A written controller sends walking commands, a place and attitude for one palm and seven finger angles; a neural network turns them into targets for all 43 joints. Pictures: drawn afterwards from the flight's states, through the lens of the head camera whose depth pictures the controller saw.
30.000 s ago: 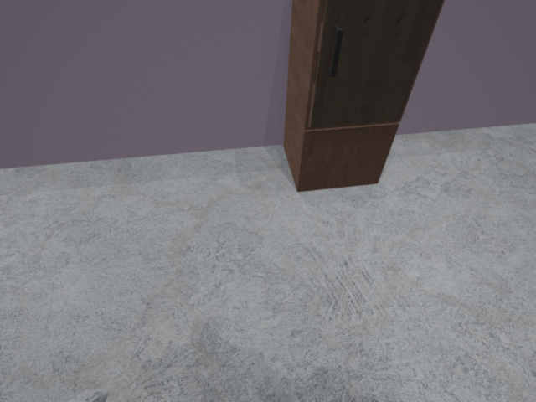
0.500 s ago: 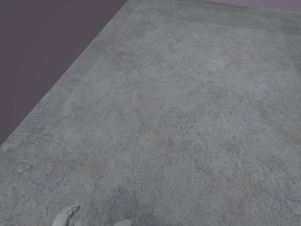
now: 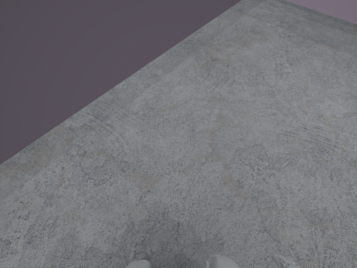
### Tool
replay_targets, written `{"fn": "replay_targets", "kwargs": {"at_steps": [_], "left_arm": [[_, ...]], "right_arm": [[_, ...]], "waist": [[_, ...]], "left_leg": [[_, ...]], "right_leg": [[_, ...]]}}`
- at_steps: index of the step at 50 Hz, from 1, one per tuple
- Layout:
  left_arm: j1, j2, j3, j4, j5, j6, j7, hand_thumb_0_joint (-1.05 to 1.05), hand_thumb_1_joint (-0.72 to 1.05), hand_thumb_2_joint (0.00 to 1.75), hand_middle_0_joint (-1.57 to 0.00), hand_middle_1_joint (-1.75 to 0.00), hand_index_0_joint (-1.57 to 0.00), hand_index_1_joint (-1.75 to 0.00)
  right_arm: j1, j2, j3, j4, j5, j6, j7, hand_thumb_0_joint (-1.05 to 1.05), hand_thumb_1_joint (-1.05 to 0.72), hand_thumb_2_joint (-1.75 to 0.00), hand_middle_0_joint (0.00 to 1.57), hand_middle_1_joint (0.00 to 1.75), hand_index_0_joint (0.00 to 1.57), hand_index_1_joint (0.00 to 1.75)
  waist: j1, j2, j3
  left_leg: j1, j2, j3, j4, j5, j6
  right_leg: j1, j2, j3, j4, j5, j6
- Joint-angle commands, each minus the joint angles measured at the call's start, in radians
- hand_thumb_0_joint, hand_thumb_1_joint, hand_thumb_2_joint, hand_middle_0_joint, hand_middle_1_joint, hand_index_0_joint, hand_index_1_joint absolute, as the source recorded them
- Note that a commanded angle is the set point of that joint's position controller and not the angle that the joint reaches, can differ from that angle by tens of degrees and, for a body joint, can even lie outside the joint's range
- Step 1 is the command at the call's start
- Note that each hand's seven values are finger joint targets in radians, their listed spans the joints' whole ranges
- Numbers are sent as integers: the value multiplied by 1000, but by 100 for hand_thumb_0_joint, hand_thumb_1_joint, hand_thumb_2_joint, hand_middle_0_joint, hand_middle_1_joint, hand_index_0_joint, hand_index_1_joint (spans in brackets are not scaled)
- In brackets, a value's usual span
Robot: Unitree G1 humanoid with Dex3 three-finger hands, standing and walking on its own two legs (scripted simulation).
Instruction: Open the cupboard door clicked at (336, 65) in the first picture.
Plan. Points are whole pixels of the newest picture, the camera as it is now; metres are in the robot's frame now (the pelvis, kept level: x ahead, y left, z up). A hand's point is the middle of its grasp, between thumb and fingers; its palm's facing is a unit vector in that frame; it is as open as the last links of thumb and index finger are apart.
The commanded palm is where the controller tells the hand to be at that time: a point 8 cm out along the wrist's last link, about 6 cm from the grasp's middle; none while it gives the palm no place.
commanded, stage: turn to face it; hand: left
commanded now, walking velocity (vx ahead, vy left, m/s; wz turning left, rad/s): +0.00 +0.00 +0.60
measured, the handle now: out of the picture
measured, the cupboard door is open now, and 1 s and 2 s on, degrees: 41 41 41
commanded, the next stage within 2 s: none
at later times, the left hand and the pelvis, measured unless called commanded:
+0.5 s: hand out of the picture +0.01 +0.17 -0.18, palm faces +0.34 -0.92 -0.20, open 7.4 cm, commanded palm none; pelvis +0.02 -0.03 -0.01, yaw +20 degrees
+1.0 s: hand out of the picture +0.01 +0.14 -0.14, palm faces +0.56 -0.79 -0.27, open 7.4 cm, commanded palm none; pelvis +0.06 -0.08 +0.01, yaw +37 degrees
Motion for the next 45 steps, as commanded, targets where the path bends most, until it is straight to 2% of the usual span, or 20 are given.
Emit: {"fn": "replay_targets", "kwargs": {"at_steps": [1,5,6,7,8,9,12,17,21,22,23,24,25,29,38,39,40,41,42,45], "left_arm": [[3,54,16,-99,-1,-34,0,0,90,90,-20,-30,-20,-30],[137,79,27,-76,0,-52,4,0,90,90,-20,-30,-20,-30],[168,138,41,-75,11,-62,12,0,90,90,-20,-30,-20,-30],[159,227,54,-93,23,-68,20,0,90,90,-20,-30,-20,-30],[110,215,42,-112,10,-68,26,0,90,90,-20,-30,-20,-30],[26,173,31,-133,10,-69,25,0,90,90,-20,-30,-20,-30],[-31,101,12,-141,7,-74,26,0,90,90,-20,-30,-20,-30],[108,149,32,-92,13,-78,28,0,90,90,-20,-30,-20,-30],[77,160,41,-83,-1,-71,17,0,90,90,-20,-30,-20,-30],[67,127,36,-101,-8,-65,13,0,90,90,-20,-30,-20,-30],[22,46,14,-145,-13,-61,6,0,90,90,-20,-30,-20,-30],[-53,64,8,-166,-3,-47,15,0,90,90,-20,-30,-20,-30],[-80,66,6,-180,-3,-45,14,0,90,90,-20,-30,-20,-30],[-33,56,16,-111,-4,-36,6,0,90,90,-20,-30,-20,-30],[38,49,18,-98,-11,-51,6,0,90,90,-20,-30,-20,-30],[94,87,27,-90,-8,-62,11,0,90,90,-20,-30,-20,-30],[127,188,49,-87,11,-74,22,0,90,90,-20,-30,-20,-30],[112,230,47,-96,11,-72,26,0,90,90,-20,-30,-20,-30],[70,195,35,-109,6,-73,28,0,90,90,-20,-30,-20,-30],[-41,100,11,-130,1,-72,29,0,90,90,-20,-30,-20,-30]], "right_arm": [[8,-224,-65,-67,-2,-9,-16,0,-90,-90,20,30,20,30],[-61,-209,-71,-94,8,5,-11,0,-90,-90,20,30,20,30],[-61,-149,-66,-107,16,8,-7,0,-90,-90,20,30,20,30],[-65,-83,-56,-132,19,5,0,0,-90,-90,20,30,20,30],[-68,-137,-62,-128,11,7,5,0,-90,-90,20,30,20,30],[-32,-124,-62,-118,9,11,14,0,-90,-90,20,30,20,30],[-2,-96,-55,-70,10,20,21,0,-90,-90,20,30,20,30],[-79,-37,-25,-83,21,4,25,0,-90,-90,20,30,20,30],[33,-81,-34,-56,19,-8,20,0,-90,-90,20,30,20,30],[103,-155,-53,-40,13,-16,16,0,-90,-90,20,30,20,30],[182,-267,-85,-32,6,-19,6,0,-90,-90,20,30,20,30],[239,-288,-87,-3,7,-10,-5,0,-90,-90,20,30,20,30],[211,-269,-79,-16,4,-13,-13,0,-90,-90,20,30,20,30],[71,-190,-54,-38,6,-23,-30,0,-90,-90,20,30,20,30],[4,-205,-71,-58,6,-5,-19,0,-90,-90,20,30,20,30],[-8,-174,-68,-68,15,-5,-16,0,-90,-90,20,30,20,30],[-3,-102,-60,-88,25,-5,-9,0,-90,-90,20,30,20,30],[-28,-106,-61,-104,19,-2,-4,0,-90,-90,20,30,20,30],[-14,-122,-61,-97,13,2,2,0,-90,-90,20,30,20,30],[24,-97,-61,-42,11,24,15,0,-90,-90,20,30,20,30]], "waist": [[-19,187,-120],[48,145,-126],[68,-42,-117],[81,-341,-104],[55,-263,-90],[3,-176,-74],[-31,-225,-93],[46,-146,-156],[-15,-120,-186],[-54,39,-235],[-102,348,-242],[-123,264,-244],[-101,155,-191],[-29,226,-162],[17,198,-145],[49,104,-163],[65,-180,-173],[69,-303,-141],[40,-204,-114],[-30,-205,-85]], "left_leg": [[40,212,-260,-253,63,136],[-130,137,-254,-133,-49,82],[-251,29,-164,43,-167,19],[-339,-90,-7,349,-336,-49],[-292,-16,-70,551,-345,-33],[-258,7,-74,620,-260,-30],[-230,38,-2,603,-184,-67],[-130,7,103,197,-213,-73],[127,-5,110,-116,29,-44],[307,112,-34,-172,236,5],[431,398,-425,-203,656,169],[400,447,-432,-184,732,253],[341,435,-381,-197,623,257],[234,242,-224,-196,529,154],[14,166,-282,-136,272,105],[-76,111,-253,-49,159,58],[-249,-27,-93,167,-140,-23],[-266,-51,-31,436,-387,-48],[-253,-7,-76,575,-344,-38],[-239,32,-28,658,-191,-70]], "right_leg": [[74,37,-6,-176,29,-2],[344,67,-26,-524,184,-14],[420,-82,133,-719,72,-58],[383,-369,471,-869,25,-171],[252,-417,459,-871,55,-226],[187,-350,337,-851,42,-224],[260,-233,83,-732,450,-183],[470,-257,-1,-596,820,-185],[350,-242,-88,-437,716,-103],[184,-192,-136,-273,512,-47],[-114,-40,-145,-42,-151,33],[-149,-36,-10,79,-204,12],[-167,-54,13,113,-131,8],[-90,-18,37,84,37,15],[288,81,-28,-484,172,-5],[420,27,21,-649,251,-13],[530,-232,285,-789,250,-90],[398,-423,437,-819,331,-205],[316,-395,356,-794,335,-238],[294,-242,106,-732,513,-186]]}}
